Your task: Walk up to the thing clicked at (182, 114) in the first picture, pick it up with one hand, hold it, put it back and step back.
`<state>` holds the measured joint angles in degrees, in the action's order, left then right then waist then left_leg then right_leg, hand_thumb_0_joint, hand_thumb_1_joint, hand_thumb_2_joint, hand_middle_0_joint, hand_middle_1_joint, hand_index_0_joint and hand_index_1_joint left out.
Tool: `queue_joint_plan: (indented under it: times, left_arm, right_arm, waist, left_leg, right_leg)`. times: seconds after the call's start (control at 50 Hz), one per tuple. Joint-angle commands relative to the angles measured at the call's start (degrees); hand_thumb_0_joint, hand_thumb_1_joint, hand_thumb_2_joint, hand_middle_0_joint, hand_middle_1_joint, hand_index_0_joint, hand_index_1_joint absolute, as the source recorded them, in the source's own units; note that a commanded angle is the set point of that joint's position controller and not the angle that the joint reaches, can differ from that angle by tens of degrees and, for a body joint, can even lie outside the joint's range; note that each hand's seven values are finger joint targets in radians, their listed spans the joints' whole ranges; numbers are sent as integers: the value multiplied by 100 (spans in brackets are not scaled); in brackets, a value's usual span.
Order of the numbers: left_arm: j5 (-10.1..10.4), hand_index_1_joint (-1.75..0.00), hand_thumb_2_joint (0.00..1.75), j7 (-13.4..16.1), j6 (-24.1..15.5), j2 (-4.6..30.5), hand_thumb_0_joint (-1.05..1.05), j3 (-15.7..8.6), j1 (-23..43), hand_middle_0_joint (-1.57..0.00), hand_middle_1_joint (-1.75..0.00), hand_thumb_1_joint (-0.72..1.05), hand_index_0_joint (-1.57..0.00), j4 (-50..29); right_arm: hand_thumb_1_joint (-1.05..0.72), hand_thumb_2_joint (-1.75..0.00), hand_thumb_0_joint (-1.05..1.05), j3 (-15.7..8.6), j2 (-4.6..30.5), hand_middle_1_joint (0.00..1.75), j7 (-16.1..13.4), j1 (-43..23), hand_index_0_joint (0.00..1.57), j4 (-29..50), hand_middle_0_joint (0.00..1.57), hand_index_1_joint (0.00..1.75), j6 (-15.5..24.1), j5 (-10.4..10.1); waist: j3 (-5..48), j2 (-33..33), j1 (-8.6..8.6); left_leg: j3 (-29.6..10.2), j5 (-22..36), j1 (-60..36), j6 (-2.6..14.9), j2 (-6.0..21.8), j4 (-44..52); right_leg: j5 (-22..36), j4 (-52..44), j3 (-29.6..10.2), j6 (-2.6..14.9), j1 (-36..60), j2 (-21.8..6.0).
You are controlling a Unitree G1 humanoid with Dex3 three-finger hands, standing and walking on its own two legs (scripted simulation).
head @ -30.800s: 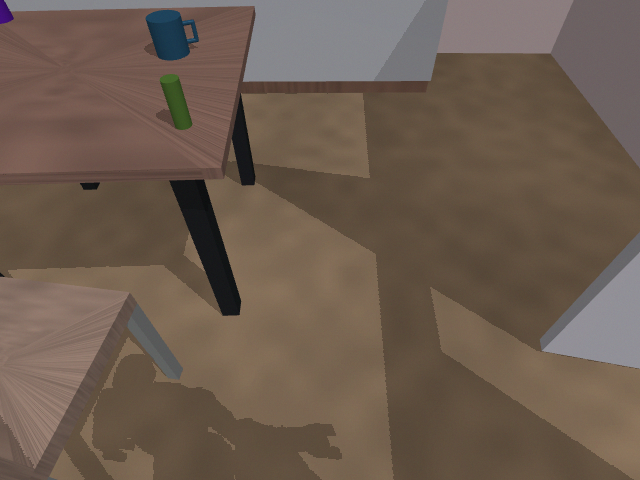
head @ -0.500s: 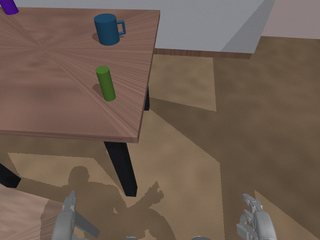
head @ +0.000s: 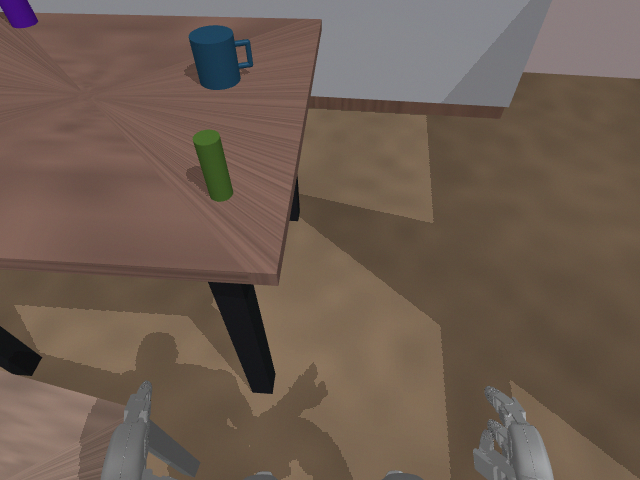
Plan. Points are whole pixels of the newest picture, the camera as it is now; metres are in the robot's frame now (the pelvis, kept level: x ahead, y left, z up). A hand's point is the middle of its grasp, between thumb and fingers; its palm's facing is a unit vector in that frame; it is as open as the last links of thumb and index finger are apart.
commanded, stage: home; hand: left
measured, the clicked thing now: (214, 167) +0.56 +0.17 +0.07
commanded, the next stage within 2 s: stand in 0.76 s
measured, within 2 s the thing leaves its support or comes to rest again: neither
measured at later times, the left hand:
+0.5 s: hand (178, 450) +0.18 +0.18 -0.05, palm faces +0.10 -0.95 -0.28, open 17.6 cm
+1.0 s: hand out of the picture +0.08 +0.26 -0.12, palm faces -0.03 -0.93 -0.37, open 16.8 cm
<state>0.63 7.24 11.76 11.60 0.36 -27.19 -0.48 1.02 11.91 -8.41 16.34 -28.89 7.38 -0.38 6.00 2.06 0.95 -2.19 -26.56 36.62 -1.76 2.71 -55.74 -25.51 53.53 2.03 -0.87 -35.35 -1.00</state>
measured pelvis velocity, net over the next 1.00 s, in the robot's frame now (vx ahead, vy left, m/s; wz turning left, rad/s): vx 0.01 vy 0.00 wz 0.00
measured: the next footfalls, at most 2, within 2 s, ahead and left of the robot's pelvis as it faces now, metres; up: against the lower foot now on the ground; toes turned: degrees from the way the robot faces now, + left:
none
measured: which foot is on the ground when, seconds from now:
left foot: down 0.00-1.00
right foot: down 0.00-1.00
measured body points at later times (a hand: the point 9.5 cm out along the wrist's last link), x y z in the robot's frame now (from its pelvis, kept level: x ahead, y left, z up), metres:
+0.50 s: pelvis +0.01 +0.00 +0.00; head +0.03 +0.00 +0.45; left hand +0.17 +0.23 -0.03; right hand +0.17 -0.24 -0.07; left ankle +0.02 +0.14 -0.68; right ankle +0.02 -0.13 -0.68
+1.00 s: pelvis +0.01 +0.00 +0.03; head +0.02 +0.01 +0.48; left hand +0.08 +0.30 -0.09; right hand +0.09 -0.30 -0.09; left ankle +0.02 +0.14 -0.68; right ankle +0.02 -0.13 -0.68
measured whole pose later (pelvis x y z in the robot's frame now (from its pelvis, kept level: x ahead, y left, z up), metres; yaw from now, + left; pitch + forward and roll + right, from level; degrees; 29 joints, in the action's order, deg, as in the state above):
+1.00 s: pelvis +0.01 +0.00 +0.03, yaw +0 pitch +0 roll +0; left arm -2.5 0.6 -0.5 20.3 -1.1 -14.6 49.3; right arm -2.4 19.6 0.3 12.2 -52.6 0.6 2.8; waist -1.5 -0.4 -0.6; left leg -0.8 -22.1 21.0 -0.9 1.3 -43.5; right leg -22.0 43.2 1.2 -1.1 -20.7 -2.4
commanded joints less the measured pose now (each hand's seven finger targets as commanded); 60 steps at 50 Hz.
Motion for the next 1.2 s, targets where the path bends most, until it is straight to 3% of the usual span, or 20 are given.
queue_joint_plan:
  times: [0.0,0.06,0.08,0.18,0.2,0.22,0.28,0.32,0.4,0.44,0.58,0.6,0.62,0.66,0.72,0.84,0.9,0.94,1.06,1.18]
  left_arm:
    - [-36,-4,3,90,-293,561,0,-305,134,-5,-4,-59,-5,-1164]
    - [-53,-4,4,83,-252,497,0,-258,-7,-5,-5,-57,-5,-1054]
    - [-41,-5,5,99,-257,654,0,-381,108,-5,-5,-56,-5,-1279]
    - [-46,-4,4,75,-213,511,0,-322,-9,-5,-4,-58,-5,-947]
    - [-41,-4,3,81,-226,692,0,-411,190,-5,-4,-59,-5,-1250]
    - [-53,-4,4,68,-210,512,0,-275,79,-5,-4,-58,-5,-1058]
    - [-47,-4,4,93,-214,730,0,-438,180,-5,-4,-58,-5,-1371]
    - [-37,-4,3,61,-170,528,0,-278,52,-5,-4,-59,-5,-1088]
    - [-35,-4,4,88,-169,676,0,-398,169,-5,-4,-58,-5,-1318]
    - [-47,-4,3,65,-134,506,0,-268,34,-5,-4,-58,-5,-1092]
    - [-39,-4,3,73,-114,592,0,-321,148,-5,-4,-59,-5,-1291]
    - [-586,-4,3,-165,-719,1438,0,-588,1102,-5,-4,-58,-5,720]
    - [-649,-4,4,-295,-967,1488,0,-629,828,-5,-4,-58,-5,1455]
    - [-534,-5,5,-466,-1244,1600,0,-512,893,-5,-5,-56,-5,1864]
    - [-382,-4,3,-590,-1355,1627,0,-434,1276,-5,-4,-59,-5,2533]
    - [-323,-4,2,-591,-1428,1663,0,-403,1522,-4,-4,-61,-4,3773]
    - [-310,-28,26,-580,-1455,1782,0,-400,1513,-20,-28,-37,-20,4287]
    - [-279,-30,42,-572,-1467,1853,0,-393,1583,-20,-30,-21,-20,4569]
    - [-204,-30,90,-553,-1429,1930,0,-314,1659,-20,-30,27,-20,5289]
    - [-171,-30,90,-555,-1400,1959,0,-243,1845,-20,-30,75,-20,5791]
  right_arm:
    - [-90,-90,0,-313,701,30,-112,-422,20,983,20,30,350,-18]
    - [-90,-90,0,-295,661,30,-109,-321,20,887,20,30,340,-5]
    - [-90,-90,0,-319,693,30,-120,-346,20,956,20,30,337,-15]
    - [-90,-90,0,-280,633,30,-123,-329,20,882,20,30,315,1]
    - [-90,-90,0,-293,670,30,-139,-410,20,975,20,30,327,-5]
    - [-90,-90,0,-273,636,30,-130,-364,20,895,20,30,320,8]
    - [-90,-90,0,-314,686,30,-160,-395,20,1002,20,30,323,-8]
    - [-90,-90,0,-277,634,30,-149,-347,20,874,20,30,320,2]
    - [-90,-90,0,-293,680,30,-154,-384,20,933,20,30,324,0]
    - [-90,-90,0,-293,671,30,-152,-352,20,901,20,30,334,0]
    - [-90,-90,0,-304,704,30,-158,-391,20,979,20,30,333,-4]
    - [-90,-90,0,-549,1585,30,183,-640,20,-466,20,30,-62,640]
    - [-90,-90,0,-618,1647,30,352,-490,20,-609,20,30,-218,719]
    - [-90,-90,0,-615,1651,30,516,-568,20,-612,20,30,-311,549]
    - [-90,-90,0,-597,1554,30,734,-673,20,-839,20,30,-338,320]
    - [-90,-90,0,-606,1665,30,803,-754,20,-1432,20,30,-427,340]
    - [-90,-90,0,-606,1714,30,799,-794,20,-1697,20,30,-483,291]
    - [-90,-90,0,-578,1725,30,789,-666,20,-1931,20,30,-501,273]
    - [-90,-90,0,-499,1790,30,766,-655,20,-2453,20,30,-560,237]
    - [-90,-90,0,-413,1820,30,745,-732,20,-2815,20,30,-580,192]
  waist:
    - [529,-162,-2]
    - [566,-120,8]
    - [669,5,-40]
    - [432,-230,6]
    - [517,-51,-12]
    - [482,-119,21]
    - [718,-4,-27]
    - [520,-94,32]
    - [582,49,-32]
    - [437,-81,14]
    - [495,-45,25]
    - [-308,-543,-151]
    - [77,-655,-222]
    - [90,-382,-172]
    - [-3,-455,-193]
    - [-221,106,-217]
    - [-308,-47,-219]
    - [-285,-145,-165]
    - [-473,-120,-139]
    - [-709,-222,-114]
  left_leg:
    - [224,653,-384,192,-199,956]
    - [219,1073,-436,171,-188,881]
    - [257,1153,-469,170,-206,851]
    - [268,893,-317,202,-216,833]
    - [279,832,-341,193,-224,852]
    - [256,807,-349,187,-219,883]
    - [268,1024,-475,180,-219,841]
    - [256,1065,-436,184,-207,835]
    - [221,1050,-429,171,-202,883]
    - [203,1038,-448,167,-176,924]
    - [194,1020,-437,164,-176,929]
    - [-275,1659,-745,409,91,1195]
    - [-125,1564,-890,589,41,973]
    - [-280,1362,-1037,716,-13,1109]
    - [-233,925,-1164,641,-42,1351]
    - [-575,1210,-1349,647,193,2044]
    - [-495,1214,-1536,588,169,2118]
    - [-397,1550,-1795,529,137,2145]
    - [-426,1670,-2166,458,212,2675]
    - [-393,1669,-2391,366,249,3232]
  right_leg:
    - [587,-984,162,101,356,181]
    - [984,-873,198,99,421,204]
    - [1075,-894,160,102,446,182]
    - [854,-986,144,68,355,179]
    - [791,-1007,132,79,369,161]
    - [765,-973,153,77,378,180]
    - [962,-960,136,89,489,167]
    - [1021,-950,153,78,416,184]
    - [965,-918,176,106,430,185]
    - [938,-884,215,106,360,216]
    - [919,-882,212,109,384,214]
    - [981,-819,-277,509,1002,-197]
    - [1084,-951,-525,621,1114,-332]
    - [1109,-995,-755,721,1123,-377]
    - [736,-1251,-702,639,1116,-377]
    - [1132,-1342,-461,433,1500,-253]
    - [1267,-1725,-552,459,1705,-347]
    - [1579,-1884,-612,471,1777,-421]
    - [1773,-2487,-644,376,2137,-511]
    - [1659,-3073,-665,288,2421,-569]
